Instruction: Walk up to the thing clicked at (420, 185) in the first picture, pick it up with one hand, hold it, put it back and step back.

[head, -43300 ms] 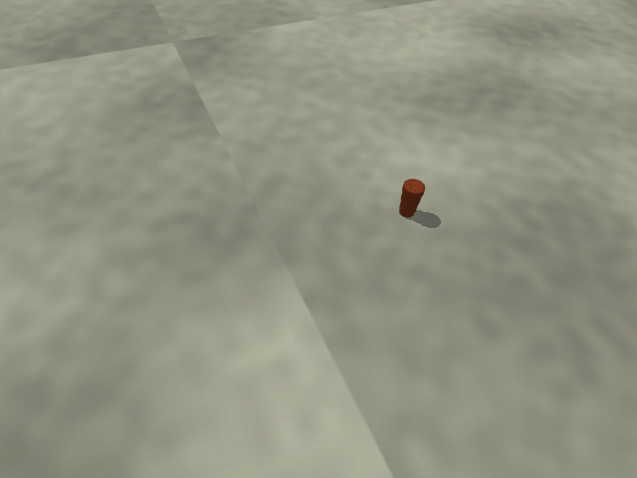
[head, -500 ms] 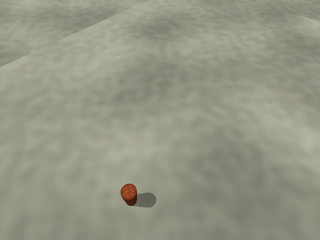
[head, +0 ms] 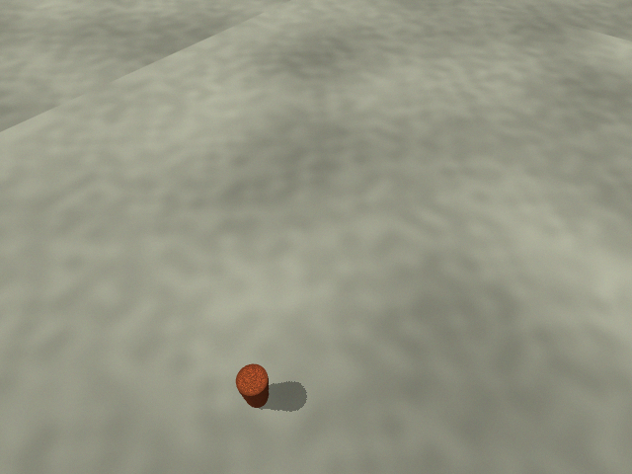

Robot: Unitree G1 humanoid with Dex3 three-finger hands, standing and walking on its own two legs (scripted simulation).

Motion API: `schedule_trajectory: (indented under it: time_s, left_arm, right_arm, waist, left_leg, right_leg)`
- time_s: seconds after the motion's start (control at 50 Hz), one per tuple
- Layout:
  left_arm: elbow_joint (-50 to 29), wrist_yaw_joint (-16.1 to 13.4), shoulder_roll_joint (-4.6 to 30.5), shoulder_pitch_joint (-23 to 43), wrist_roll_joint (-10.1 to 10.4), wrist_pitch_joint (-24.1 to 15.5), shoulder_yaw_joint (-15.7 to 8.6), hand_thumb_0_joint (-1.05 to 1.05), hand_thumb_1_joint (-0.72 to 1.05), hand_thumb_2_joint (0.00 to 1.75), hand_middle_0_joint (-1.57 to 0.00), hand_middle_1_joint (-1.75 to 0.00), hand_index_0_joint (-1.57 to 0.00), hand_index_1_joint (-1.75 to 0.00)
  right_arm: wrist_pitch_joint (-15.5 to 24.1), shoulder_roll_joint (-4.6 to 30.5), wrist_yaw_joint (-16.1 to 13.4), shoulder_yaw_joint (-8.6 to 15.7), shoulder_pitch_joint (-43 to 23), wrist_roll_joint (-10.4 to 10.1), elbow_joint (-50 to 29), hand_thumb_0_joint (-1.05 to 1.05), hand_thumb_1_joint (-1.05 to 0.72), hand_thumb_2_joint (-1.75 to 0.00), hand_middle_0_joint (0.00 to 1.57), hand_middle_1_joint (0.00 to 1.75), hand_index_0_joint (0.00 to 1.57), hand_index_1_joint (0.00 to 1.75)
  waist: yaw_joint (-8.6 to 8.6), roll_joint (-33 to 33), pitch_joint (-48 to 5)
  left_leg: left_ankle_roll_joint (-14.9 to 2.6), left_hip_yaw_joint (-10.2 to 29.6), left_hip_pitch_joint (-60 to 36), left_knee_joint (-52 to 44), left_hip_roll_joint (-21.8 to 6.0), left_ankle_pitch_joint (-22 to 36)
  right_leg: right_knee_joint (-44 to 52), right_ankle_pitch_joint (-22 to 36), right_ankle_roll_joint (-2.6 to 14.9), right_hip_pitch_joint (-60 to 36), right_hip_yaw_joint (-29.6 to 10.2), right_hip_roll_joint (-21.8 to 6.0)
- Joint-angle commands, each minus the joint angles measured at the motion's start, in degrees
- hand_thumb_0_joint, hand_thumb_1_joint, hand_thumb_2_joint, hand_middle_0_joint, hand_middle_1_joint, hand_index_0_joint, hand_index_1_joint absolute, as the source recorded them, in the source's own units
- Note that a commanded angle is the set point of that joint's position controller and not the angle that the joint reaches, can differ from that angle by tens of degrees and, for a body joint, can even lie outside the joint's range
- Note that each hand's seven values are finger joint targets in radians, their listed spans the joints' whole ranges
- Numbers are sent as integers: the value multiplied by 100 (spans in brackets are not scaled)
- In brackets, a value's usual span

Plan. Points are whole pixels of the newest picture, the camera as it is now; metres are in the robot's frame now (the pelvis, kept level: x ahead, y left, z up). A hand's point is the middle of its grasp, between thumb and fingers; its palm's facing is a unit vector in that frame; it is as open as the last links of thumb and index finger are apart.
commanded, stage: stand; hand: left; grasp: from the side
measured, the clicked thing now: (254, 388) +0.44 +0.18 -0.70
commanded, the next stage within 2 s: step back in 0.10 s
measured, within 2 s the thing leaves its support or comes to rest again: neither
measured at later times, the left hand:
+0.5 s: hand out of the picture +0.10 +0.32 -0.18, palm faces +0.00 -0.93 -0.36, open 7.4 cm
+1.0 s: hand out of the picture -0.01 +0.32 -0.15, palm faces -0.01 -0.92 -0.40, open 7.4 cm
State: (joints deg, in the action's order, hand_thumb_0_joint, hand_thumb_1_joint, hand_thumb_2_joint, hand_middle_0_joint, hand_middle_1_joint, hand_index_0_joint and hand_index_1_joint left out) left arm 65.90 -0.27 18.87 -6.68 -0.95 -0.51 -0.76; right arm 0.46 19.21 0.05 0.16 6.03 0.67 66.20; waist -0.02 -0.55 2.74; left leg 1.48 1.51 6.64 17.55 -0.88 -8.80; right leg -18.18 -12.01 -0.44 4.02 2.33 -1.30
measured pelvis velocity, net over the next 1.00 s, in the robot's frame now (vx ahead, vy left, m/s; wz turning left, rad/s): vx -0.13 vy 0.06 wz -0.03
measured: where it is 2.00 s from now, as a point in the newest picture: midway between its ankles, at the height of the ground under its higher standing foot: outside the picture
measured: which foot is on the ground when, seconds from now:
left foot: down 0.00-0.84, up 0.86-1.00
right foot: down 0.00-0.40, up 0.42-0.76, down 0.78-1.00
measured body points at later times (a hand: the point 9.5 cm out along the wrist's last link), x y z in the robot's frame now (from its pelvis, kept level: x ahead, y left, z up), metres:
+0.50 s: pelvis -0.05 +0.05 -0.02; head +0.04 +0.08 +0.42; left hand +0.10 +0.37 -0.16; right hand +0.01 -0.26 -0.13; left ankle -0.05 +0.14 -0.75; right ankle -0.05 -0.10 -0.70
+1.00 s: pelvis -0.13 +0.06 -0.02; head -0.07 +0.05 +0.43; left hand -0.01 +0.37 -0.13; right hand -0.03 -0.25 -0.14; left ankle -0.16 +0.19 -0.67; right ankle -0.09 -0.06 -0.75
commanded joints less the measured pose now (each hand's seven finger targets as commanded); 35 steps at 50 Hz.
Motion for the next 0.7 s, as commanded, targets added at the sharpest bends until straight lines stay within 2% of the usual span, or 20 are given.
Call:
schedule_trajectory:
  time_s: [0.0, 0.06, 0.08, 0.14, 0.16, 0.22, 0.24, 0.3, 0.32, 0.34, 0.36, 0.38, 0.4, 0.42, 0.46, 0.5, 0.58, 0.62, 0.66, 0.68]
  left_arm:
    - [-365, -77, 1200, 169, 10, -138, -183, 0, 90, 90, -20, -30, -20, -30]
    - [-349, -79, 1209, 158, 32, -138, -185, 0, 90, 90, -20, -30, -20, -30]
    - [-450, -99, 1640, 69, 136, -88, -522, 0, 90, 90, -20, -30, -20, -30]
    - [-738, -135, 1687, 30, 126, -43, -606, 0, 90, 90, -20, -30, -20, -30]
    - [-831, -144, 1714, 85, 114, -23, -646, 0, 90, 90, -20, -30, -20, -30]
    - [-1267, -159, 1727, 537, -7, 11, -678, 0, 90, 90, -20, -30, -20, -30]
    - [-1398, -157, 1737, 611, -66, 26, -690, 0, 90, 90, -20, -30, -20, -30]
    - [-1627, -155, 1618, 858, -54, 52, -632, 0, 90, 90, -20, -30, -20, -30]
    - [-1685, -150, 1583, 824, -28, 84, -603, 0, 90, 90, -20, -30, -20, -30]
    - [-1729, -130, 1504, 796, 31, 147, -576, 0, 90, 90, -20, -30, -20, -30]
    - [-1823, -122, 1234, 689, 119, 202, -541, 0, 90, 90, -20, -30, -20, -30]
    - [-1833, -159, 1077, 679, 148, 257, -526, 0, 90, 90, -20, -30, -20, -30]
    - [-1750, -197, 1102, 373, 97, 334, -527, 0, 90, 90, -20, -30, -20, -30]
    - [-1756, -223, 1108, 235, 98, 330, -491, 0, 90, 90, -20, -30, -20, -30]
    - [-1717, -261, 1235, 268, 93, 336, -525, 0, 90, 90, -20, -30, -20, -30]
    - [-1690, -242, 1264, -12, 147, 345, -535, 0, 90, 90, -20, -30, -20, -30]
    - [-1897, -215, 1228, 182, 65, 266, -554, 0, 90, 90, -20, -30, -20, -30]
    - [-1947, -203, 1223, 223, 59, 253, -569, 0, 90, 90, -20, -30, -20, -30]
    - [-1963, -197, 1189, 74, 41, 222, -572, 0, 90, 90, -20, -30, -20, -30]
    - [-1974, -180, 1198, 10, 29, 193, -579, 0, 90, 90, -20, -30, -20, -30]
  right_arm:
    - [109, 1177, -97, 224, -231, -2, -318, 0, -90, -90, 20, 30, 20, 30]
    - [97, 1180, -96, 219, -193, -2, -299, 0, -90, -90, 20, 30, 20, 30]
    - [-5, 1339, -62, 304, -378, 3, -476, 0, -90, -90, 20, 30, 20, 30]
    - [-74, 1156, -65, 326, -67, -57, -680, 0, -90, -90, 20, 30, 20, 30]
    - [-109, 1161, -66, 365, -16, -62, -718, 0, -90, -90, 20, 30, 20, 30]
    - [-243, 1194, -32, 475, 274, -22, -920, 0, -90, -90, 20, 30, 20, 30]
    - [-286, 1234, -7, 500, 313, -13, -1003, 0, -90, -90, 20, 30, 20, 30]
    - [-239, 1191, 10, 496, 590, -72, -1102, 0, -90, -90, 20, 30, 20, 30]
    - [-192, 1206, 6, 510, 638, -42, -1145, 0, -90, -90, 20, 30, 20, 30]
    - [-141, 1270, -19, 533, 650, 12, -1156, 0, -90, -90, 20, 30, 20, 30]
    - [-101, 1571, -48, 616, 511, 87, -1239, 0, -90, -90, 20, 30, 20, 30]
    - [-83, 1863, -66, 698, 612, 121, -1266, 0, -90, -90, 20, 30, 20, 30]
    - [-69, 1770, -99, 680, 683, 134, -1262, 0, -90, -90, 20, 30, 20, 30]
    - [-59, 1959, -113, 716, 555, 92, -1431, 0, -90, -90, 20, 30, 20, 30]
    - [-65, 1868, -183, 720, 89, 79, -1607, 0, -90, -90, 20, 30, 20, 30]
    - [-60, 1550, -239, 633, -122, 93, -1730, 0, -90, -90, 20, 30, 20, 30]
    - [-84, 1340, -284, 642, 421, 48, -1748, 0, -90, -90, 20, 30, 20, 30]
    - [-111, 1435, -285, 668, 499, 31, -1790, 0, -90, -90, 20, 30, 20, 30]
    - [-126, 1499, -272, 679, 413, 31, -1856, 0, -90, -90, 20, 30, 20, 30]
    - [-137, 1507, -258, 675, 366, 26, -1902, 0, -90, -90, 20, 30, 20, 30]
  waist:
    - [3, -8, -409]
    - [-3, 69, -349]
    - [-19, 155, 341]
    - [79, 407, -191]
    - [77, 496, -299]
    - [154, 1040, -411]
    - [161, 1072, -315]
    - [295, 1069, -449]
    - [281, 938, -518]
    - [282, 347, -430]
    - [177, -677, -471]
    - [223, -1249, -380]
    - [96, -582, -555]
    - [181, -892, -678]
    - [89, -1002, -740]
    - [-100, -835, -764]
    - [200, -553, -696]
    - [302, -552, -520]
    - [275, -603, -586]
    - [258, -584, -668]
  left_leg:
    - [-204, 416, -206, -144, -634, 973]
    - [-200, 413, -127, -162, -614, 837]
    - [-371, 373, 474, 541, -422, 1454]
    - [-329, 2, 582, 1433, -75, 1104]
    - [-314, -45, 647, 1783, 74, 790]
    - [-413, 101, 839, 3207, 304, -1854]
    - [-461, 201, 894, 3488, 263, -2087]
    - [-478, 196, 1037, 2497, 68, -1405]
    - [-459, 77, 900, 1743, 37, -730]
    - [-344, 231, 824, 856, -181, 1184]
    - [-480, 1189, 502, 547, -809, 2848]
    - [-765, 2105, -227, 393, -1283, 3836]
    - [-1028, 1943, -356, 718, -1444, 3923]
    - [-1064, 2097, -217, 724, -1604, 4153]
    - [-1197, 1935, -185, 687, -1544, 3441]
    - [-1103, 1225, -442, 965, -1128, 3498]
    - [-966, 1120, -1066, 1131, -1007, 3588]
    - [-1037, 1131, -948, 1122, -1085, 3503]
    - [-1297, 1142, -877, 1218, -1213, 3131]
    - [-1255, 1030, -778, 1297, -1116, 2950]
  right_leg:
    - [285, 919, 119, 84, -507, -644]
    - [318, 857, 116, 46, -534, -656]
    - [-94, 1755, 180, 425, -611, -587]
    - [-213, 2496, 654, 177, -897, -1017]
    - [-210, 2551, 879, 250, -1041, -1209]
    - [-252, 2329, 1431, 842, -1460, -1861]
    - [-296, 2256, 1514, 1101, -1458, -1951]
    - [-984, 2385, 1097, 695, -1056, -1563]
    - [-1376, 2242, 867, 570, -876, -1339]
    - [-1921, 1773, 569, 610, -544, -910]
    - [-2799, 764, 281, 1099, -251, -90]
    - [-3414, -1950, 227, 2190, -589, 689]
    - [-4010, -2377, 273, 2178, -1077, 617]
    - [-4317, -2574, 268, 2236, -1238, 678]
    - [-4767, -2253, 259, 2307, -1491, 603]
    - [-4961, -1713, 188, 2480, -1394, 595]
    - [-4041, -1501, -2, 2549, -1114, 523]
    - [-3499, -1542, -44, 2393, -1015, 478]
    - [-2768, -1456, 1, 2085, -805, 287]
    - [-2387, -1320, 33, 1874, -639, 256]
